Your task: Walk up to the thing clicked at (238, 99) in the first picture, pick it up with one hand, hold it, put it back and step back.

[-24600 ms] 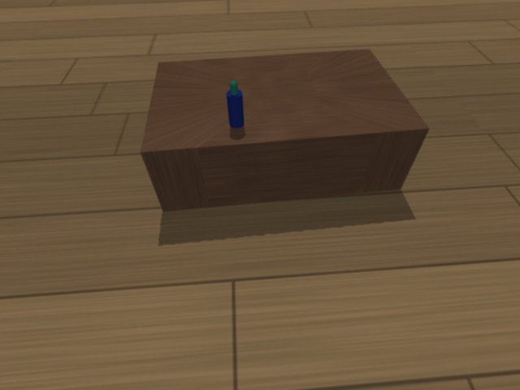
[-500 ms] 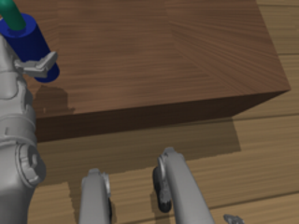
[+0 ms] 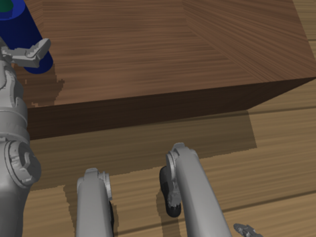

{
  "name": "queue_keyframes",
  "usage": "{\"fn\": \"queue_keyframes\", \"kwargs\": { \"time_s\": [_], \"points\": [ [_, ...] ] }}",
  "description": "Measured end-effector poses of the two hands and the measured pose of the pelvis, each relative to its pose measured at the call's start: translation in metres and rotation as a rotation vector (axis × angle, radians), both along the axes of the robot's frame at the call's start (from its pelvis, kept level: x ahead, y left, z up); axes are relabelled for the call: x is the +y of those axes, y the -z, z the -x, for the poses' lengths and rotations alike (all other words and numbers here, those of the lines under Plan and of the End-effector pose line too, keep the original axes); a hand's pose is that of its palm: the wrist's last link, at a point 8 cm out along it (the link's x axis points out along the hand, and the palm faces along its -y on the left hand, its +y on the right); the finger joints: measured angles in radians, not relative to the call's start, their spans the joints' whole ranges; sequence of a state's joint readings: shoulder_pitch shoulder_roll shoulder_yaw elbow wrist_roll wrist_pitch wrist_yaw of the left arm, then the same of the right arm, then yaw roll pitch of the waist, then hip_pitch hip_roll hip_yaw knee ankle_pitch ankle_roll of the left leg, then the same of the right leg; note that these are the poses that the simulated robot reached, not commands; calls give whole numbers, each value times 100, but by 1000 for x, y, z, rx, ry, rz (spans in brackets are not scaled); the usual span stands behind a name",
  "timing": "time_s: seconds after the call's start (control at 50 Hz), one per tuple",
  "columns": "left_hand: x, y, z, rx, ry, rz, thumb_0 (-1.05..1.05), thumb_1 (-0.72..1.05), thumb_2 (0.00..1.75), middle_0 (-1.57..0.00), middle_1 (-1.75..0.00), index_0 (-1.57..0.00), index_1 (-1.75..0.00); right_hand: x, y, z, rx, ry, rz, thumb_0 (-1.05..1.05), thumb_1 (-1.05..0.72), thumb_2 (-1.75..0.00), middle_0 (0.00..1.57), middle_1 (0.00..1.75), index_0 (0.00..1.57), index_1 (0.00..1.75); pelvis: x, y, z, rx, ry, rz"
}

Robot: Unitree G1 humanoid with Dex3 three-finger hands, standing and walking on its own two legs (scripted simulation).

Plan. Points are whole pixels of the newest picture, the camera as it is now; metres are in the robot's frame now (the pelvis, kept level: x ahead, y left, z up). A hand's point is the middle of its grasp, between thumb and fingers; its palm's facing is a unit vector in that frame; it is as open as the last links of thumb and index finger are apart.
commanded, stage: lower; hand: left
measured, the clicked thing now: (17, 28) +0.58 +0.19 +0.02
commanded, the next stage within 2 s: loosen in 0.02 s
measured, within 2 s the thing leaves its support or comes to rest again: rests again in 1.48 s
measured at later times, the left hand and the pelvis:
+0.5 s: hand (22, 38) +0.58 +0.19 -0.01, palm faces +0.14 -0.99 -0.04, open 9.5 cm; pelvis -0.01 +0.00 -0.02, yaw +0 degrees
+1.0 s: hand (18, 31) +0.58 +0.19 +0.00, palm faces +0.16 -0.99 -0.04, open 13.7 cm; pelvis -0.01 +0.01 -0.02, yaw +0 degrees
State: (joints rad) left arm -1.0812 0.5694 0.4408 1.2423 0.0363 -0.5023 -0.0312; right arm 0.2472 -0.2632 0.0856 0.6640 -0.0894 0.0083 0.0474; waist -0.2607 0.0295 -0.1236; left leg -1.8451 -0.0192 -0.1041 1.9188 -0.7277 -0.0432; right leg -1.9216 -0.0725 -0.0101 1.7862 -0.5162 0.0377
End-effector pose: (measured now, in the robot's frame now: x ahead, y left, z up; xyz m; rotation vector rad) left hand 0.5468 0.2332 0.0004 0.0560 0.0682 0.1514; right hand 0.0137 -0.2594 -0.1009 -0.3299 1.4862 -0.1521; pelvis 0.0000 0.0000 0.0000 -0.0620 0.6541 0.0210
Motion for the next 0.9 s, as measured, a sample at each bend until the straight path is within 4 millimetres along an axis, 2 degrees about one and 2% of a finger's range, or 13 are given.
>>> {"fn": "queue_keyframes", "kwargs": {
  "time_s": [0.24,0.48,0.56,0.68,0.9],
  "points": [
    [-1,8,-7,-10,11,-10,1,-35,114,-80,-111,-76,-109,-1,21,11,13,9,0,1,-92,-90,21,30,20,30,1,20,7,0,5,-2],
    [7,9,-3,11,4,15,1,-28,86,-87,-95,-82,-93,-4,11,8,11,-3,33,1,-92,-89,21,30,20,30,4,19,7,0,-6,7],
    [6,2,-5,-18,8,19,1,-27,77,-87,-90,-83,-88,-4,9,5,5,-11,37,1,-92,-89,21,30,20,30,5,17,7,-1,-9,10],
    [4,-8,-11,-39,-1,30,0,-29,63,-81,-79,-80,-78,-1,10,-1,-16,-14,34,1,-92,-89,21,30,20,30,8,17,6,0,-10,13],
    [6,-5,-10,-39,-5,23,0,-34,44,-63,-57,-63,-57,5,17,-5,-28,-19,9,1,-91,-89,21,30,20,30,10,20,7,2,-9,9]
  ]
}}
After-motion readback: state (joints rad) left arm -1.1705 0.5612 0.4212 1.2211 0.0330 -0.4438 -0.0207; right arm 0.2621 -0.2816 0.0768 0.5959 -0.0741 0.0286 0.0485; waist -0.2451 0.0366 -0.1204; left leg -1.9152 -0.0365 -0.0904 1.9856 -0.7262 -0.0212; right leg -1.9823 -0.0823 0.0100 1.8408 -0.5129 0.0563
